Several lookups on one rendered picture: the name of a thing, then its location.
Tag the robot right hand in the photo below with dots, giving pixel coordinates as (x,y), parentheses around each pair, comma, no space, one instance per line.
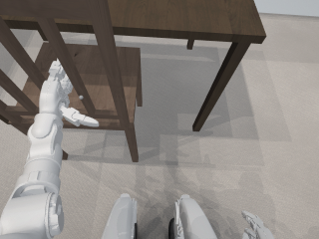
(257,225)

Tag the robot right thigh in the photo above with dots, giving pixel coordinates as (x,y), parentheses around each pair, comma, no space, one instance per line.
(195,225)

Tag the table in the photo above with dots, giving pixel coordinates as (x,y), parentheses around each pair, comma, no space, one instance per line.
(235,21)

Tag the robot left forearm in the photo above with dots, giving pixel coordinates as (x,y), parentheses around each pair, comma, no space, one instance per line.
(43,164)

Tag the robot left hand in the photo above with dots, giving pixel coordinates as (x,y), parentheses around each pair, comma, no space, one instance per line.
(54,91)

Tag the left robot upper arm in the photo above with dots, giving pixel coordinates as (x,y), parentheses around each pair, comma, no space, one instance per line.
(37,216)

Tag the right robot shin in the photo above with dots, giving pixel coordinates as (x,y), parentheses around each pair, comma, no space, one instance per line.
(178,230)

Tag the chair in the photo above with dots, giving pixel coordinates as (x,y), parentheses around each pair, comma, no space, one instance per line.
(109,77)

